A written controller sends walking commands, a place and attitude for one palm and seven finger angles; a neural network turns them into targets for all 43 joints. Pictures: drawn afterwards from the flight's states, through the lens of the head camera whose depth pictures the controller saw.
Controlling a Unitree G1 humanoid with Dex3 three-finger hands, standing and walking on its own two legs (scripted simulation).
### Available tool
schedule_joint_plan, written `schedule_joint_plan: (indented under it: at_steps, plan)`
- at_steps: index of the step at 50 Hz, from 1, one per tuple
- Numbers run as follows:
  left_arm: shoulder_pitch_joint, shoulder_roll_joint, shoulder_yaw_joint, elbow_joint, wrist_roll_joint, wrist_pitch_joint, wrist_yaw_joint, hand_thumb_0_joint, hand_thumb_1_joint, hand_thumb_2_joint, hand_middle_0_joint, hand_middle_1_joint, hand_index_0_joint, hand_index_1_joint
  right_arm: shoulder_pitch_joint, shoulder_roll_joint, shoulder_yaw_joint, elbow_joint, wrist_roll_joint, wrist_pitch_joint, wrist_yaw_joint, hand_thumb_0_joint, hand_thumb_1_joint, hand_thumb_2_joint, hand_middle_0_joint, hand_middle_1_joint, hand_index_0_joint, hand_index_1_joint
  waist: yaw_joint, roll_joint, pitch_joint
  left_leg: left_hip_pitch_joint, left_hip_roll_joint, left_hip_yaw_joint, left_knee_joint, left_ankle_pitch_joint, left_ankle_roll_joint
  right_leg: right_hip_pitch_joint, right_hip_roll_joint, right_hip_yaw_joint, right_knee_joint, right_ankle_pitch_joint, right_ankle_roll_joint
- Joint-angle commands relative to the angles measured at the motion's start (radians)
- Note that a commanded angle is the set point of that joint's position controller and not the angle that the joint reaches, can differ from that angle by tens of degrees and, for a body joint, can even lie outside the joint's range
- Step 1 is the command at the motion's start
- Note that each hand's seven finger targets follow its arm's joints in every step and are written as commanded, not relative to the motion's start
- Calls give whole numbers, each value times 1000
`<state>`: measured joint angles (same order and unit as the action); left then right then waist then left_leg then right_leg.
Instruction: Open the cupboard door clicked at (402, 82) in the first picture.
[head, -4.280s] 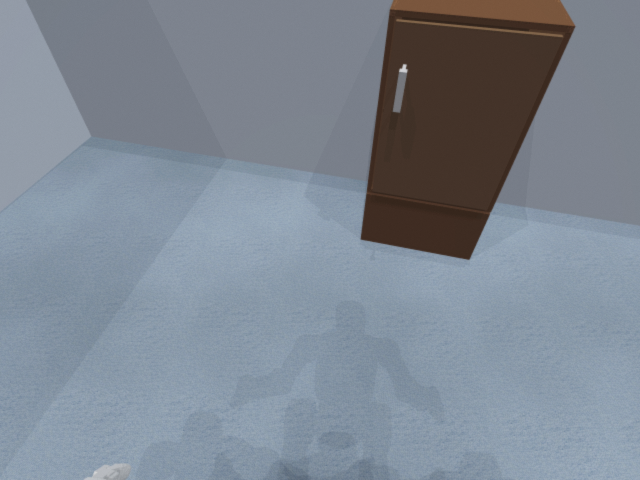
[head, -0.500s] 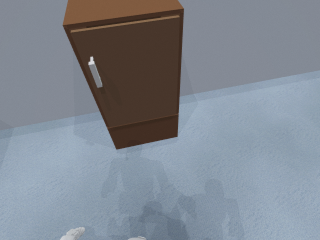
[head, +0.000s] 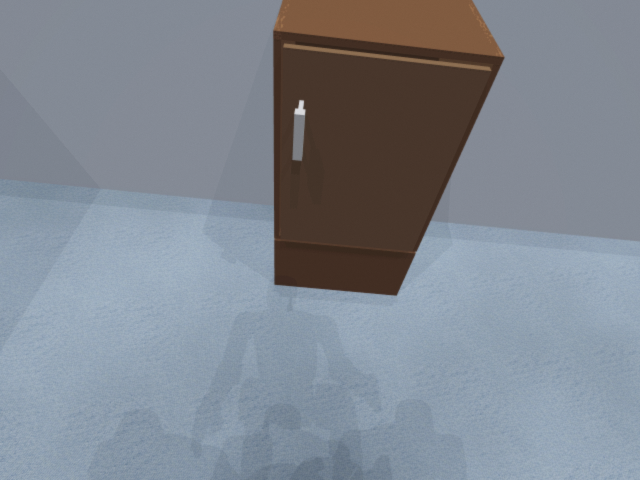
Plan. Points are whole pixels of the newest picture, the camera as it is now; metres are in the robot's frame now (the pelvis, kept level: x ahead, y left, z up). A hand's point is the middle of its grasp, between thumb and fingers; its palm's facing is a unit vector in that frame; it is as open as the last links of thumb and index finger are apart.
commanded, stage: take the last steps up to it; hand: left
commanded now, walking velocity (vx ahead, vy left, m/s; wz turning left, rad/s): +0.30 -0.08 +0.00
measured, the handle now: (299, 130) +0.81 +0.13 -0.04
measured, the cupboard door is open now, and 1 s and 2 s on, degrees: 0 0 0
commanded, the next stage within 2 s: come to a stop and stand still in 0.76 s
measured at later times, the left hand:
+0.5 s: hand (250, 419) +0.23 +0.12 -0.16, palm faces +0.01 -0.98 -0.20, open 7.4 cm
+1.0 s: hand (268, 453) +0.19 +0.08 -0.19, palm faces +0.14 -0.98 -0.11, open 7.3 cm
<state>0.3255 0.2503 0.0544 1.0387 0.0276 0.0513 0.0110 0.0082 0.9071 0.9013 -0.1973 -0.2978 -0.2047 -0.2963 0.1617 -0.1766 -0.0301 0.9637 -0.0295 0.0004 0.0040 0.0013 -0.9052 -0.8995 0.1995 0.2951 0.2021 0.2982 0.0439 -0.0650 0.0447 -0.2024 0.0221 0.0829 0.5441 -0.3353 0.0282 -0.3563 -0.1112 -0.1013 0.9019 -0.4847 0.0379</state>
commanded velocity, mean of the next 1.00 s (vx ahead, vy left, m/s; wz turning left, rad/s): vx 0.16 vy -0.05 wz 0.02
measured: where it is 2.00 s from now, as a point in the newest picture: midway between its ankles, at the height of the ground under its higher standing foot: outside the picture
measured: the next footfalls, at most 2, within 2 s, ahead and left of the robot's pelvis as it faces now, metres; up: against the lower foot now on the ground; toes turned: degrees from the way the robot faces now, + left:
right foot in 0.42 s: +0.22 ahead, -0.16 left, +0.00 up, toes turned -8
left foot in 0.94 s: +0.37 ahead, +0.05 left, +0.00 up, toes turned +9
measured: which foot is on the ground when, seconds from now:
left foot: down 0.00-0.44, up 0.46-0.92, down 0.94-1.00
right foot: up 0.00-0.40, down 0.42-0.96, up 0.98-1.00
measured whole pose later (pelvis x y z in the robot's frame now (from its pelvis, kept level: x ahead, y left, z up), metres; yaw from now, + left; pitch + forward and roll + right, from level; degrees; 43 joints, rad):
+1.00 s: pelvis +0.28 -0.05 +0.00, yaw +1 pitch -1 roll -1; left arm 0.41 0.11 0.01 1.18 0.01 -0.02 0.04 0.01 0.91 0.90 -0.20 -0.30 -0.20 -0.30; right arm 0.11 -0.11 -0.01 1.05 -0.02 -0.04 -0.02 0.00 -0.91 -0.90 0.20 0.29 0.20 0.30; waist 0.07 -0.04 0.06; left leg -0.33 0.04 0.14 0.58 -0.22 0.06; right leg -0.11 -0.03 -0.12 0.62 -0.48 0.01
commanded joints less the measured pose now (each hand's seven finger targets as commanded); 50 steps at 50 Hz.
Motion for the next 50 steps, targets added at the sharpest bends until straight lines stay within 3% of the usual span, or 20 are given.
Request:
schedule_joint_plan:
  at_steps: [1, 6, 12, 16, 18, 20, 21, 22, 23, 25, 26, 28, 31, 42, 44, 45, 46, 47, 48, 50]
  plan:
    - [-80, 45, 6, -65, 2, -56, -28, 0, 900, 900, -200, -300, -200, -300, 123, -154, -26, 5, 6, -29, -30, 0, -900, -900, 200, 300, 200, 300, -71, 241, 49, 109, 249, -275, -363, 86, 103, -244, -11, 71, 177, 137, -4]
    - [-78, 25, 3, -37, 2, -53, -31, 0, 900, 900, -200, -300, -200, -300, 219, -132, -33, 46, 11, -51, -35, 0, -900, -900, 200, 300, 200, 300, -73, 152, 48, 176, 240, -216, -364, 260, 121, -268, -3, 59, 136, 216, 15]
    - [-187, 2, 0, -67, -4, -52, -38, 0, 900, 900, -200, -300, -200, -300, 280, -131, -35, 89, 3, -56, -39, 0, -900, -900, 200, 300, 200, 300, -90, 188, 104, 180, 271, -194, -383, 249, 141, -286, -21, 55, -35, 236, 14]
    - [-248, -8, 1, -87, -9, -66, -43, 0, 900, 900, -200, -300, -200, -300, 296, -143, -42, 113, -5, -54, -37, 0, -900, -900, 200, 300, 200, 300, -106, 197, 108, 147, 276, -180, -331, 294, 131, -169, 9, 15, -219, 192, -12]
    - [-200, -13, 9, -70, -9, -74, -44, 0, 900, 900, -200, -300, -200, -300, 276, -148, -43, 119, -7, -53, -37, 0, -900, -900, 200, 300, 200, 300, -75, 199, 95, 96, 267, -152, -280, 305, 112, -45, 37, -7, -298, 218, -31]
    - [13, 34, 25, 1, -4, -92, -38, 0, 900, 900, -200, -300, -200, -300, 258, -141, -40, 125, 3, -53, -32, 0, -900, -900, 200, 300, 200, 300, 25, 97, -18, 4, 182, -70, -25, 351, 57, 274, 73, -19, -419, 290, -55]
    - [147, 126, 46, 41, 3, -108, -26, 0, 900, 900, -200, -300, -200, -300, 281, -94, -30, 118, 13, -57, -20, 0, -900, -900, 200, 300, 200, 300, 78, -107, -122, -197, 100, 16, 257, 167, 8, 512, -121, 220, -493, 178, -121]
    - [235, 214, 63, 59, -8, -107, -14, 0, 900, 900, -200, -300, -200, -300, 286, -51, -18, 81, 20, -57, -18, 0, -900, -900, 200, 300, 200, 300, 83, -292, -196, -353, -7, 13, 542, -253, -11, 580, -329, 557, -634, 170, -196]
    - [203, 194, 58, 53, -20, -103, -7, 0, 900, 900, -200, -300, -200, -300, 238, -87, -26, 75, 20, -52, -19, 0, -900, -900, 200, 300, 200, 300, 84, -198, -159, -377, 33, -78, 662, -236, 11, 500, -320, 554, -679, 109, -217]
    - [38, 98, 34, 16, -18, -104, -3, 0, 900, 900, -200, -300, -200, -300, 174, -62, -37, 83, 15, -49, -13, 0, -900, -900, 200, 300, 200, 300, 23, -48, -22, -401, 92, -91, 727, -77, 11, 282, -270, 445, -716, 26, -204]
    - [-15, 58, 23, 1, -16, -106, 3, 0, 900, 900, -200, -300, -200, -300, 180, -44, -37, 89, 10, -40, -11, 0, -900, -900, 200, 300, 200, 300, -9, 31, 18, -367, 115, -91, 701, -20, 2, 207, -239, 344, -719, 103, -191]
    - [-30, -2, -1, 1, -12, -120, 6, 0, 900, 900, -200, -300, -200, -300, 224, -5, -29, 112, 3, -22, -8, 0, -900, -900, 200, 300, 200, 300, -55, 26, 45, -319, 117, -72, 642, 47, -19, 124, -181, 196, -727, 314, -167]
    - [-3, -28, -9, 14, -6, -130, 11, 0, 900, 900, -200, -300, -200, -300, 238, 5, -33, 111, 1, -5, -4, 0, -900, -900, 200, 300, 200, 300, -76, -27, 57, -311, 115, -46, 557, 79, -43, 94, -154, 119, -740, 415, -176]
    - [117, 10, -10, 76, -3, -128, 15, 0, 900, 900, -200, -300, -200, -300, -8, 1, -18, 32, 10, -31, 11, 0, -900, -900, 200, 300, 200, 300, -15, -42, 44, -265, 66, 15, 154, 81, -26, 275, -159, 112, -644, 679, -200]
    - [112, -10, -14, 86, -7, -119, 21, 0, 900, 900, -200, -300, -200, -300, 8, 5, -10, 46, 10, -37, 0, 0, -900, -900, 200, 300, 200, 300, -33, -23, 46, -156, 45, 18, 41, 133, -22, 257, -127, 87, -568, 770, -173]
    - [96, -23, -20, 89, -12, -112, 27, 0, 900, 900, -200, -300, -200, -300, 78, -3, -6, 75, 9, -42, -10, 0, -900, -900, 200, 300, 200, 300, -65, 4, 7, -41, 31, 13, -61, 279, -23, 251, -88, 54, -464, 827, -137]
    - [118, -50, -28, 87, -14, -104, 31, 0, 900, 900, -200, -300, -200, -300, 162, -46, -13, 101, 7, -51, -21, 0, -900, -900, 200, 300, 200, 300, -78, 89, -63, 129, 103, -51, -76, 613, -2, 182, -36, 30, -329, 723, -85]
    - [165, -87, -41, 89, -28, -99, 38, 0, 900, 900, -200, -300, -200, -300, 204, -101, -15, 109, 9, -54, -36, 0, -900, -900, 200, 300, 200, 300, -74, 212, -158, 298, 272, -197, -32, 1027, 83, 64, 24, 8, -257, 434, -32]
    - [194, -96, -47, 99, -32, -89, 45, 0, 900, 900, -200, -300, -200, -300, 206, -120, -15, 117, 22, -43, -44, 0, -900, -900, 200, 300, 200, 300, -61, 259, -183, 281, 380, -247, -85, 1223, 164, 75, 50, 18, -170, -33, -13]
    - [175, -71, -41, 111, -24, -59, 47, 0, 900, 900, -200, -300, -200, -300, 113, -115, -5, 109, 27, -28, -63, 0, -900, -900, 200, 300, 200, 300, -40, 247, -130, 177, 371, -235, -165, 1111, 179, 69, 36, 79, -91, -140, -3]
